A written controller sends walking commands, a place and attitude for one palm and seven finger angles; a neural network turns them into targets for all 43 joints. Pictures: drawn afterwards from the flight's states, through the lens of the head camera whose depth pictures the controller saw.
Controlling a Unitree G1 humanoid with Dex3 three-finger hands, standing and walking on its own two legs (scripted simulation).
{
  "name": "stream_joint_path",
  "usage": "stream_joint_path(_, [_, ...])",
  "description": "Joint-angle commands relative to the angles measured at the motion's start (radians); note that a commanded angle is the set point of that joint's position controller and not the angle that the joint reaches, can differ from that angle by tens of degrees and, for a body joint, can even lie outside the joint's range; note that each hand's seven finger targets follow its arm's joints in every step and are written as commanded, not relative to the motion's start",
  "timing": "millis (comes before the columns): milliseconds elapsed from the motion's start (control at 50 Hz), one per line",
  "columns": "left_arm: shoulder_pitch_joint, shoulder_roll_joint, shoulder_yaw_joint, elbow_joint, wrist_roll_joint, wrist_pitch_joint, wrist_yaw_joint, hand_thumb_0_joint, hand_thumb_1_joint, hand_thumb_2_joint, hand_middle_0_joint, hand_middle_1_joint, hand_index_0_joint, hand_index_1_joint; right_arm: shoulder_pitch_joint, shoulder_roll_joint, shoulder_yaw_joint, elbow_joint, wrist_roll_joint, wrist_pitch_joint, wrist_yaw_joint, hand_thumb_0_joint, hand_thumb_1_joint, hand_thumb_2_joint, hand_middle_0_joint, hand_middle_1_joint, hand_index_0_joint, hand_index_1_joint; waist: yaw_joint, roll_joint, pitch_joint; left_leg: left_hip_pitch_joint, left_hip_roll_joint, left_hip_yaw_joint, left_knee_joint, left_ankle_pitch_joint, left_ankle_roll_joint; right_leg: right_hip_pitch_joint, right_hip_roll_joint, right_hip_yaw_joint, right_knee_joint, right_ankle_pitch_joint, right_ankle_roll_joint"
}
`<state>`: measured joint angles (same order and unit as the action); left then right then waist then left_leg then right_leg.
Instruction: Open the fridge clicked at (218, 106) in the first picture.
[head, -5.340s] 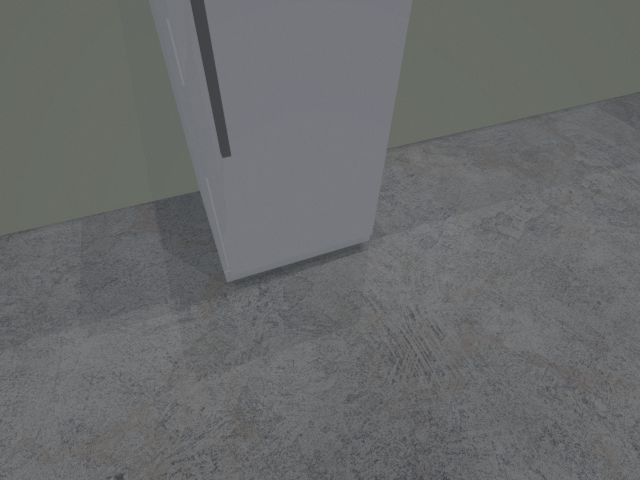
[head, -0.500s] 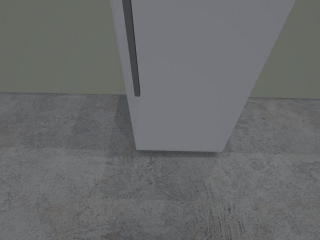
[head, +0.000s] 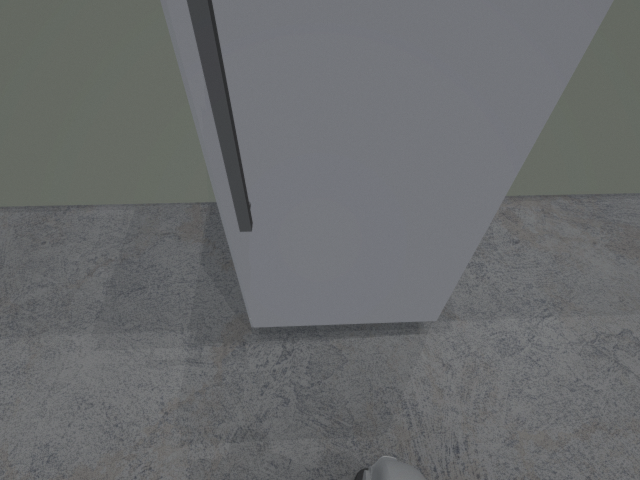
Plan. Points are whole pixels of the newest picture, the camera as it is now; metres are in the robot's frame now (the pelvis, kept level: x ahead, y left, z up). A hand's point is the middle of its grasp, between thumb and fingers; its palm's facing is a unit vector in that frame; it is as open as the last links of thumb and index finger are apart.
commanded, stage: take the last steps up to it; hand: left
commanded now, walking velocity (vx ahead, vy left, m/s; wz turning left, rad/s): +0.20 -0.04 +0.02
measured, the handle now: (228, 121) +0.59 +0.15 +0.12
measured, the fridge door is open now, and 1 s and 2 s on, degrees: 0 0 0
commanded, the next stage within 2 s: come to a stop and stand still in 0.10 s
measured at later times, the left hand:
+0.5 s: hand out of the picture +0.15 +0.17 -0.18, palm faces +0.07 -0.98 -0.18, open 7.3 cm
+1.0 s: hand out of the picture +0.09 +0.11 -0.16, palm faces +0.03 -0.97 -0.23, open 7.3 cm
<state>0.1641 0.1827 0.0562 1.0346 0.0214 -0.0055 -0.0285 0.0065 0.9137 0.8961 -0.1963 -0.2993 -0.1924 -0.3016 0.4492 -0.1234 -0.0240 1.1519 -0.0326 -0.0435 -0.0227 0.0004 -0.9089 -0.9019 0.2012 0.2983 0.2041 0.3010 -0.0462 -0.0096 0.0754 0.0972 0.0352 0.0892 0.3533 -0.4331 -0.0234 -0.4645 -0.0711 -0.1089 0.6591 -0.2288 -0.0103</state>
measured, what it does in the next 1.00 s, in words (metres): steps on the spot: right foot, then left foot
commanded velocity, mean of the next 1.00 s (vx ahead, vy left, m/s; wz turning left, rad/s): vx -0.07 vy -0.01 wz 0.00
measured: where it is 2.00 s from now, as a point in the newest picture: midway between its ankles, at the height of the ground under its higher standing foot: outside the picture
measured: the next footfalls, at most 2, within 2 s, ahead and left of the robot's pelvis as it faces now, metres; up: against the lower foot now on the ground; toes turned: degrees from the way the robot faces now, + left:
right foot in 0.02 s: +0.15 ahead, -0.12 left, +0.00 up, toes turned -7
left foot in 0.38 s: +0.23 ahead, +0.11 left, +0.00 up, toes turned +6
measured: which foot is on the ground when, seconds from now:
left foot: down 0.00-0.04, up 0.06-0.36, down 0.38-0.72, up 0.74-0.98, down 1.00-1.00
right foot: up 0.00-0.00, down 0.02-0.42, up 0.44-0.70, down 0.72-1.00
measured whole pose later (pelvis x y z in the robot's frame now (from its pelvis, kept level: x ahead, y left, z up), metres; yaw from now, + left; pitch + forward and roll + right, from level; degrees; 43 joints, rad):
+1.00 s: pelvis +0.07 -0.07 +0.01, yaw -1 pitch +0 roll +0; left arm 0.27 0.14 0.03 1.06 0.02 0.00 0.03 0.01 0.94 0.90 -0.20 -0.30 -0.20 -0.30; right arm 0.24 -0.19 -0.04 1.07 -0.01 0.04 -0.02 0.00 -0.91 -0.90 0.20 0.30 0.20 0.30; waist 0.00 0.03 0.03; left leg -0.21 0.04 0.03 0.56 -0.31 -0.02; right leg -0.26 0.00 -0.08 0.52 -0.27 -0.05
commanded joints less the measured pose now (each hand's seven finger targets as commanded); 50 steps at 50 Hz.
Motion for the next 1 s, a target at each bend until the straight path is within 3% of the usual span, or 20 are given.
stream_joint_path(0, [0.374,0.188,0.05,0.053,0.01,-0.056,0.023,0.0,0.9,0.9,-0.2,-0.3,-0.2,-0.3,0.017,-0.132,-0.034,-0.05,0.027,-0.023,-0.001,0.0,-0.9,-0.9,0.2,0.3,0.2,0.3,0.196,-0.106,-0.19,-0.435,0.07,0.02,0.558,0.481,0.065,0.642,-0.155,0.228,-0.178,0.136,-0.113])
stream_joint_path(20, [0.434,0.269,0.062,0.063,-0.004,-0.056,0.03,0.0,0.9,0.9,-0.2,-0.3,-0.2,-0.3,0.043,-0.094,-0.028,-0.081,0.036,-0.024,-0.003,0.0,-0.9,-0.9,0.2,0.3,0.2,0.3,0.174,-0.244,-0.278,-0.596,-0.046,-0.001,0.866,-0.15,0.044,0.715,-0.387,0.577,-0.309,0.27,-0.23])
stream_joint_path(40, [0.361,0.249,0.06,0.048,-0.015,-0.05,0.037,0.0,0.9,0.9,-0.2,-0.3,-0.2,-0.3,-0.022,-0.11,-0.033,-0.09,0.04,-0.012,-0.004,0.0,-0.9,-0.9,0.2,0.3,0.2,0.3,0.171,-0.192,-0.248,-0.605,0.003,-0.104,0.982,-0.145,0.06,0.594,-0.392,0.592,-0.372,0.136,-0.249])
stream_joint_path(80, [0.169,0.148,0.03,-0.007,-0.01,-0.044,0.047,0.0,0.9,0.9,-0.2,-0.3,-0.2,-0.3,-0.111,-0.093,-0.036,-0.105,0.02,-0.003,0.006,0.0,-0.9,-0.9,0.2,0.3,0.2,0.3,0.108,-0.038,-0.039,-0.647,0.08,-0.117,0.977,0.014,0.056,0.318,-0.31,0.409,-0.418,-0.013,-0.212])
stream_joint_path(160, [0.084,0.068,0.003,-0.022,0.003,-0.058,0.054,0.0,0.9,0.9,-0.2,-0.3,-0.2,-0.3,-0.024,-0.033,-0.026,-0.081,0.008,0.032,0.014,0.0,-0.9,-0.9,0.2,0.3,0.2,0.3,0.01,-0.073,-0.038,-0.498,0.094,-0.055,0.712,0.067,0.015,0.125,-0.211,0.151,-0.442,0.156,-0.154])
stream_joint_path(300, [0.088,0.1,-0.004,-0.01,-0.009,-0.03,0.065,0.0,0.9,0.9,-0.2,-0.3,-0.2,-0.3,-0.111,-0.045,-0.002,-0.096,0.025,0.033,0.001,0.0,-0.9,-0.9,0.2,0.3,0.2,0.3,0.027,-0.101,-0.091,-0.346,0.034,-0.026,0.206,0.266,-0.016,0.266,-0.139,0.073,-0.266,0.537,-0.115])
stream_joint_path(340, [0.106,0.089,-0.005,-0.019,-0.012,-0.009,0.067,0.0,0.9,0.9,-0.2,-0.3,-0.2,-0.3,-0.123,-0.106,-0.019,-0.107,0.024,0.03,-0.002,0.0,-0.9,-0.9,0.2,0.3,0.2,0.3,0.032,-0.006,-0.09,-0.227,0.089,-0.071,0.102,0.634,0.008,0.198,-0.089,0.059,-0.162,0.389,-0.045])
stream_joint_path(400, [0.166,0.065,-0.004,-0.039,-0.016,0.021,0.077,0.0,0.9,0.9,-0.2,-0.3,-0.2,-0.3,-0.176,-0.203,-0.038,-0.142,0.02,0.043,-0.018,0.0,-0.9,-0.9,0.2,0.3,0.2,0.3,0.049,0.282,-0.088,-0.234,0.312,-0.25,0.026,1.057,0.172,0.16,0.026,0.011,0.055,-0.188,0.035])
stream_joint_path(440, [0.14,0.085,0.008,-0.042,-0.014,0.036,0.075,0.0,0.9,0.9,-0.2,-0.3,-0.2,-0.3,-0.216,-0.209,-0.044,-0.163,0.014,0.049,-0.029,0.0,-0.9,-0.9,0.2,0.3,0.2,0.3,0.046,0.25,-0.077,-0.28,0.342,-0.276,-0.003,1.004,0.24,0.113,0.031,0.097,0.3,-0.389,0.03])
stream_joint_path(520, [0.146,0.068,0.022,-0.062,-0.011,0.043,0.068,0.0,0.9,0.9,-0.2,-0.3,-0.2,-0.3,-0.282,-0.222,-0.065,-0.207,0.008,0.065,-0.023,0.0,-0.9,-0.9,0.2,0.3,0.2,0.3,0.043,0.147,-0.155,-0.223,0.307,-0.2,0.043,0.852,0.231,0.046,0.043,0.113,0.398,-0.329,0.04])
stream_joint_path(600, [0.152,0.042,0.015,-0.078,-0.007,0.042,0.06,0.0,0.9,0.9,-0.2,-0.3,-0.2,-0.3,-0.293,-0.218,-0.075,-0.215,0.006,0.066,-0.013,0.0,-0.9,-0.9,0.2,0.3,0.2,0.3,0.036,0.192,-0.173,-0.263,0.287,-0.196,0.011,0.607,0.206,0.116,0.03,0.074,0.209,-0.298,0.037])
stream_joint_path(660, [0.246,0.042,0.011,-0.047,-0.003,0.028,0.059,0.0,0.9,0.9,-0.2,-0.3,-0.2,-0.3,-0.317,-0.206,-0.075,-0.217,0.013,0.073,-0.002,0.0,-0.9,-0.9,0.2,0.3,0.2,0.3,0.076,0.149,-0.161,-0.378,0.217,-0.158,0.061,0.337,0.139,0.293,0.041,0.028,-0.132,-0.082,0.032])
stream_joint_path(680, [0.264,0.083,0.014,-0.046,0.006,0.023,0.061,0.0,0.9,0.9,-0.2,-0.3,-0.2,-0.3,-0.301,-0.165,-0.072,-0.221,0.022,0.077,0.002,0.0,-0.9,-0.9,0.2,0.3,0.2,0.3,0.081,0.016,-0.132,-0.453,0.141,-0.111,0.15,0.189,0.083,0.335,-0.009,0.1,-0.296,-0.018,0.022])
stream_joint_path(700, [0.21,0.162,0.02,-0.064,0.015,0.014,0.064,0.0,0.9,0.9,-0.2,-0.3,-0.2,-0.3,-0.301,-0.092,-0.06,-0.244,0.029,0.085,0.01,0.0,-0.9,-0.9,0.2,0.3,0.2,0.3,0.055,-0.228,-0.05,-0.558,0.022,-0.023,0.289,0.0,0.004,0.244,-0.218,0.374,-0.419,-0.085,-0.063])
stream_joint_path(720, [0.144,0.196,0.016,-0.095,0.011,0.018,0.062,0.0,0.9,0.9,-0.2,-0.3,-0.2,-0.3,-0.353,-0.102,-0.056,-0.264,0.025,0.094,0.017,0.0,-0.9,-0.9,0.2,0.3,0.2,0.3,0.074,-0.217,-0.02,-0.489,0.005,-0.064,0.429,-0.084,0.004,0.063,-0.309,0.412,-0.481,-0.15,-0.146])
stream_joint_path(740, [0.116,0.18,0.021,-0.098,0.014,0.012,0.066,0.0,0.9,0.9,-0.2,-0.3,-0.2,-0.3,-0.374,-0.094,-0.054,-0.265,0.019,0.103,0.014,0.0,-0.9,-0.9,0.2,0.3,0.2,0.3,0.073,-0.266,0.005,-0.49,0.006,-0.108,0.515,-0.087,0.018,0.003,-0.277,0.44,-0.477,-0.132,-0.156])
stream_joint_path(800, [0.049,0.126,0.005,-0.087,0.008,0.002,0.061,0.0,0.9,0.9,-0.2,-0.3,-0.2,-0.3,-0.271,-0.098,-0.051,-0.187,0.02,0.09,0.015,0.0,-0.9,-0.9,0.2,0.3,0.2,0.3,0.022,-0.142,0.005,-0.493,-0.001,-0.093,0.599,0.016,0.019,0.097,-0.165,0.26,-0.377,0.12,-0.135])
stream_joint_path(900, [0.145,0.127,0.003,-0.031,0.002,-0.007,0.066,0.0,0.9,0.9,-0.2,-0.3,-0.2,-0.3,-0.246,-0.077,-0.026,-0.154,0.026,0.065,0.0,0.0,-0.9,-0.9,0.2,0.3,0.2,0.3,0.067,-0.113,-0.079,-0.417,0.003,-0.058,0.291,0.022,-0.002,0.301,-0.165,0.246,-0.298,0.357,-0.152])
stream_joint_path(940, [0.133,0.115,-0.001,-0.005,-0.009,-0.009,0.068,0.0,0.9,0.9,-0.2,-0.3,-0.2,-0.3,-0.188,-0.072,-0.016,-0.114,0.026,0.053,-0.007,0.0,-0.9,-0.9,0.2,0.3,0.2,0.3,0.048,-0.098,-0.102,-0.296,0.011,-0.068,0.078,0.159,0.001,0.303,-0.145,0.241,-0.267,0.337,-0.115])
stream_joint_path(980, [0.135,0.082,-0.012,0.008,-0.021,-0.009,0.063,0.0,0.9,0.9,-0.2,-0.3,-0.2,-0.3,-0.162,-0.113,-0.009,-0.084,0.019,0.034,-0.015,0.0,-0.9,-0.9,0.2,0.3,0.2,0.3,0.06,0.031,-0.117,-0.201,0.093,-0.144,0.023,0.424,0.034,0.262,-0.063,0.178,-0.249,0.265,-0.036])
